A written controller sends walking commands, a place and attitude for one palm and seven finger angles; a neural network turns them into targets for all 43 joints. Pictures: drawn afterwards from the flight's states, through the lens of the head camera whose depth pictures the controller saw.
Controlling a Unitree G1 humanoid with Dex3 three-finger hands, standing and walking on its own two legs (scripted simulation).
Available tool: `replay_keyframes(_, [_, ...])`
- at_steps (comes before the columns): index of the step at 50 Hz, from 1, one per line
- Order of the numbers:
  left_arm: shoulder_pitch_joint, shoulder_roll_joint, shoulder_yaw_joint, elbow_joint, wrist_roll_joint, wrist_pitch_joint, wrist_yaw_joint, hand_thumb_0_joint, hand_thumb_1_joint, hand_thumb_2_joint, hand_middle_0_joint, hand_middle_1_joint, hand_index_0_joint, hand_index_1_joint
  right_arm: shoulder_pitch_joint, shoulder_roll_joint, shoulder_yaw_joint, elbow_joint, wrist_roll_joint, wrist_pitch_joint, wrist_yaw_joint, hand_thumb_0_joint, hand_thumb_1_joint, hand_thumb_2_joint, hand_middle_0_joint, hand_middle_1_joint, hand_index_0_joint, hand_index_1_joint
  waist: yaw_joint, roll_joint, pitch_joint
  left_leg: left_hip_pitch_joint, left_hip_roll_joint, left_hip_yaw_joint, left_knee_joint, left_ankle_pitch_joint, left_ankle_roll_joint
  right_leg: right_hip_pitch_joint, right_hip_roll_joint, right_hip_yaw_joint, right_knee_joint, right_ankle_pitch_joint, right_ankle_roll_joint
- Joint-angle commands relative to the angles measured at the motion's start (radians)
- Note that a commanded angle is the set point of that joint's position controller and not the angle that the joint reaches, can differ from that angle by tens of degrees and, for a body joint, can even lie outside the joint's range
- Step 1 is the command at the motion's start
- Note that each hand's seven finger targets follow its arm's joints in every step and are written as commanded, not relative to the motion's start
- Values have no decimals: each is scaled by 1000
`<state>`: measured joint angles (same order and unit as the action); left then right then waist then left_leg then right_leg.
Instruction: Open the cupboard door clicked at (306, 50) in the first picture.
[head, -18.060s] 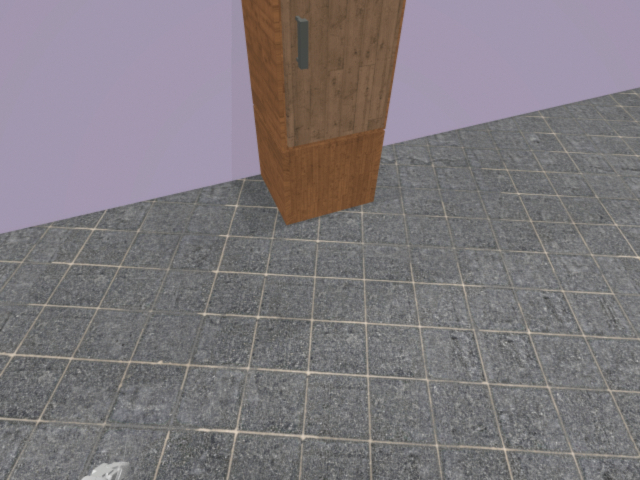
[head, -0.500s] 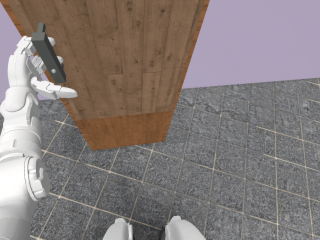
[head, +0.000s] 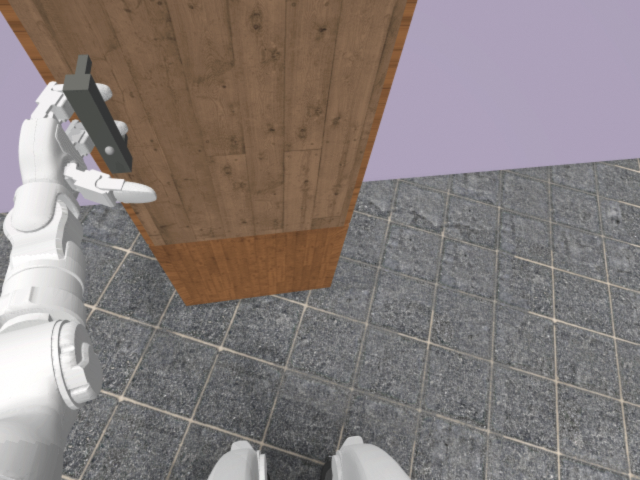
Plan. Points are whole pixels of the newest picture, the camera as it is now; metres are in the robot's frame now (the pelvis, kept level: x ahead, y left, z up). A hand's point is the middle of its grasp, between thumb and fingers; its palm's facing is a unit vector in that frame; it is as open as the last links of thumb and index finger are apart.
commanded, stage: close the thumb around the handle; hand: left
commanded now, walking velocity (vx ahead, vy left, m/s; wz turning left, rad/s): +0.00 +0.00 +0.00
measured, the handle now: (104, 117) +0.54 +0.24 +0.09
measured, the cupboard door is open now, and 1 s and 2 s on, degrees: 0 3 41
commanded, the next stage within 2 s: pull the door open along its arc in 0.68 s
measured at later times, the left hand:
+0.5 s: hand (108, 152) +0.49 +0.23 +0.08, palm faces +0.12 -0.99 +0.00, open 7.2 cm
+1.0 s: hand (119, 165) +0.47 +0.21 +0.08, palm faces +0.11 -0.99 +0.00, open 6.5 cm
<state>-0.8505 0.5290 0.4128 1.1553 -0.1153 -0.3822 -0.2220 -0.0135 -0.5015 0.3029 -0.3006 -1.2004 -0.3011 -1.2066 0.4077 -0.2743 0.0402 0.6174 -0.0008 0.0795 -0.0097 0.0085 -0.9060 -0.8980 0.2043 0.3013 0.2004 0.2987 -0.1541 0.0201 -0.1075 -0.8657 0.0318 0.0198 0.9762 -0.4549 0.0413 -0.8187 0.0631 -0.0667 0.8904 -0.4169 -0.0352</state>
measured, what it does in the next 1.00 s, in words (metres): stands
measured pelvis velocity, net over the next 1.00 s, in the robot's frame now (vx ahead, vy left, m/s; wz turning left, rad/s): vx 0.00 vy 0.00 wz -0.01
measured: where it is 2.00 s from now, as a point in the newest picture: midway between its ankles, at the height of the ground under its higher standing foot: outside the picture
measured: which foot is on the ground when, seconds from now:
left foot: down 0.00-1.00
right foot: down 0.00-1.00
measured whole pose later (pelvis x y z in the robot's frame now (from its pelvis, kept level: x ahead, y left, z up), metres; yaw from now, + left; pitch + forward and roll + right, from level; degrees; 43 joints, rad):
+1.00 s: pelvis +0.00 +0.00 +0.00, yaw -1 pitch +18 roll -3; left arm -0.72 0.45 0.39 1.04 -0.14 -0.40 -0.18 0.02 0.65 0.80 -0.29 -1.32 -0.29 -1.32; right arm 0.41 -0.26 0.03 0.61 0.00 0.08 0.00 0.01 -0.91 -0.90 0.20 0.30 0.20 0.30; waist -0.13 0.03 -0.13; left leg -0.82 0.03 0.04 0.95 -0.45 0.04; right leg -0.78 0.07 -0.04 0.88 -0.41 -0.03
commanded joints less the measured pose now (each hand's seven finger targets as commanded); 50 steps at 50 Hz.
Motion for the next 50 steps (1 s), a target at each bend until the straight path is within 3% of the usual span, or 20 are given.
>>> replay_keyframes(1, [-412, 229, 14, -227, -18, -86, 4, 0, -388, 348, -308, -1212, -308, -1212, 151, -172, -72, -51, 3, -13, -8, 0, -900, -900, 200, 300, 200, 300, 1, 124, -461, 392, -5, -77, -92, 468, -12, 152, 4, 44, -80, 365, 16])
replay_keyframes(4, [-383, 274, 44, -203, -4, -79, 9, 0, -220, 420, -320, -1230, -320, -1230, 150, -175, -69, -54, 4, -8, -8, 0, -900, -900, 200, 300, 200, 300, 12, 122, -432, 350, -8, -69, -94, 456, -9, 174, 1, 49, -78, 377, 16])
replay_keyframes(5, [-390, 269, 33, -205, -1, -74, 8, 0, -164, 444, -324, -1236, -324, -1236, 148, -175, -69, -55, 6, -6, -9, 0, -900, -900, 200, 300, 200, 300, 2, 103, -421, 343, -7, -69, -97, 445, -7, 175, 0, 49, -81, 375, 18])
replay_keyframes(7, [-418, 232, 3, -227, 0, -76, 7, 0, -52, 492, -332, -1248, -332, -1248, 147, -171, -70, -57, 5, -6, -10, 0, -900, -900, 200, 300, 200, 300, -6, 122, -420, 370, -6, -73, -96, 453, -7, 153, 1, 47, -82, 369, 14])
replay_keyframes(8, [-411, 231, 2, -222, -1, -76, 7, 0, 4, 516, -336, -1254, -336, -1254, 143, -171, -69, -58, 5, -6, -9, 0, -900, -900, 200, 300, 200, 300, 2, 149, -420, 378, -6, -74, -99, 457, -11, 141, 1, 46, -83, 361, 14])
replay_keyframes(12, [-429, 249, 27, -224, -19, -86, 8, 0, 228, 612, -352, -1278, -352, -1278, 143, -174, -69, -53, 5, -10, -14, 0, -900, -900, 200, 300, 200, 300, -4, 100, -421, 359, -6, -76, -95, 432, -8, 161, 2, 50, -84, 357, 15])
replay_keyframes(15, [-432, 212, -3, -224, -16, -90, 4, 0, 396, 684, -364, -1296, -364, -1296, 140, -172, -71, -48, 5, -16, -12, 0, -900, -900, 200, 300, 200, 300, -9, 124, -434, 389, -4, -79, -95, 437, -12, 129, 1, 45, -84, 341, 16])
replay_keyframes(20, [-440, 254, 17, -181, -8, -73, 4, 0, 676, 804, -384, -1326, -384, -1326, 140, -177, -66, -43, 6, -15, -15, 0, -900, -900, 200, 300, 200, 300, -10, 100, -398, 331, -8, -77, -100, 385, -7, 145, -2, 51, -88, 320, 17])
replay_keyframes(23, [-457, 263, 15, -193, -3, -74, 2, 0, 844, 876, -396, -1344, -396, -1344, 139, -176, -63, -49, 5, -17, -18, 0, -900, -900, 200, 300, 200, 300, -11, 119, -422, 333, -11, -74, -98, 389, -6, 155, -4, 55, -85, 330, 17])
replay_keyframes(24, [-447, 288, 43, -204, -6, -80, 5, 0, 900, 900, -400, -1350, -400, -1350, 142, -176, -65, -50, 3, -17, -18, 0, -900, -900, 200, 300, 200, 300, 3, 128, -444, 338, -11, -73, -94, 402, -7, 168, -3, 57, -82, 340, 16])
replay_keyframes(30, [-410, 257, 36, -234, -25, -96, -2, 0, 900, 900, -400, -1350, -400, -1350, 137, -174, -68, -54, 4, -16, -15, 0, -900, -900, 200, 300, 200, 300, 8, 137, -467, 387, -5, -75, -93, 456, -14, 156, 2, 46, -79, 361, 15])
replay_keyframes(32, [-418, 278, 56, -224, -25, -92, 7, 0, 900, 900, -400, -1350, -400, -1350, 142, -176, -67, -53, 2, -17, -16, 0, -900, -900, 200, 300, 200, 300, 6, 90, -445, 339, -9, -70, -93, 426, -5, 189, 3, 52, -83, 364, 17])
replay_keyframes(33, [-401, 311, 77, -225, -18, -91, 12, 0, 900, 900, -400, -1350, -400, -1350, 140, -177, -66, -55, 4, -15, -17, 0, -900, -900, 200, 300, 200, 300, 19, 105, -447, 326, -11, -66, -98, 427, -6, 208, 1, 55, -81, 375, 17])
replay_keyframes(34, [-404, 304, 67, -219, -12, -86, 13, 0, 900, 900, -400, -1350, -400, -1350, 140, -176, -66, -58, 5, -14, -18, 0, -900, -900, 200, 300, 200, 300, 8, 92, -439, 315, -12, -61, -97, 419, -3, 212, 0, 59, -84, 382, 20])
replay_keyframes(37, [-369, 332, 91, -248, -3, -96, 17, 0, 900, 900, -400, -1350, -400, -1350, 141, -174, -66, -68, 3, -12, -17, 0, -900, -900, 200, 300, 200, 300, 31, 115, -458, 326, -13, -62, -99, 442, -5, 229, -1, 59, -77, 396, 15])
replay_keyframes(38, [-371, 308, 69, -247, -1, -96, 15, 0, 900, 900, -400, -1350, -400, -1350, 135, -170, -65, -67, 5, -11, -18, 0, -900, -900, 200, 300, 200, 300, 24, 140, -455, 343, -10, -60, -101, 455, -8, 211, -2, 57, -77, 399, 16])
replay_keyframes(39, [-376, 296, 63, -250, -5, -97, 16, 0, 900, 900, -400, -1350, -400, -1350, 136, -170, -67, -64, 5, -11, -16, 0, -900, -900, 200, 300, 200, 300, 19, 119, -447, 347, -8, -62, -100, 448, -8, 201, 0, 55, -81, 389, 18])
replay_keyframes(40, [-425, 198, -15, -275, -12, -99, 14, 0, 900, 900, -400, -1350, -400, -1350, 128, -159, -66, -63, 5, -15, -12, 0, -900, -900, 200, 300, 200, 300, -3, 149, -438, 375, -8, -67, -102, 446, -11, 167, 2, 50, -83, 374, 18])
replay_keyframes(43, [-349, 224, 32, -280, -22, -110, 26, 0, 900, 900, -400, -1350, -400, -1350, 133, -170, -77, -60, 2, -17, -7, 0, -900, -900, 200, 300, 200, 300, 26, 149, -470, 419, -3, -75, -101, 485, -20, 161, 5, 42, -80, 371, 11])
replay_keyframes(50, [-106, 107, -23, -414, -60, -88, 25, 0, 900, 900, -400, -1350, -400, -1350, 87, -154, -83, -109, 17, -20, 6, 0, -900, -900, 200, 300, 200, 300, 69, 74, -462, 390, -11, -47, -132, 485, -12, 266, 5, 42, -94, 426, 13])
